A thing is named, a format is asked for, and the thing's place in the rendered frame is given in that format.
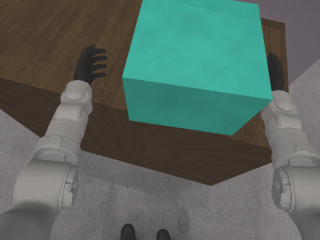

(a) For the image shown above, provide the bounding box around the right robot hand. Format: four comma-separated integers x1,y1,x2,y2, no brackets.
266,52,285,91

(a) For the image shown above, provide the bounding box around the carton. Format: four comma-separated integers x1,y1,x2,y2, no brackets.
122,0,273,136

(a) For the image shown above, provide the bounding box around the left robot forearm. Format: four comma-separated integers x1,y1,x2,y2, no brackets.
13,80,93,203

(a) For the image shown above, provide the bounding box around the robot right upper arm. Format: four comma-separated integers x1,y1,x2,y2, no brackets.
271,165,320,240

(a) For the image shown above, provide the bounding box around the robot right foot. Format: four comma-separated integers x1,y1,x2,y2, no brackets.
156,229,171,240

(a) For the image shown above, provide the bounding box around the pedestal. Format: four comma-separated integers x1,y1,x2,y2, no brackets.
0,0,289,186

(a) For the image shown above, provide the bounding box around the left robot hand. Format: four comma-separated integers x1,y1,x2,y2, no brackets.
73,44,108,86

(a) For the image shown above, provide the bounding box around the robot left upper arm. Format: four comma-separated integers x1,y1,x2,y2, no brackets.
0,159,79,240

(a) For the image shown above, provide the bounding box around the robot foot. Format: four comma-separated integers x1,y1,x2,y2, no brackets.
156,229,171,240
120,223,136,240

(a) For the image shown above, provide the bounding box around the right robot forearm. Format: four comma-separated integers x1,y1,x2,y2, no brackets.
260,90,320,170

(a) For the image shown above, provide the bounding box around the robot left foot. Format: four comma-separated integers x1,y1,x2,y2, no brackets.
120,223,136,240

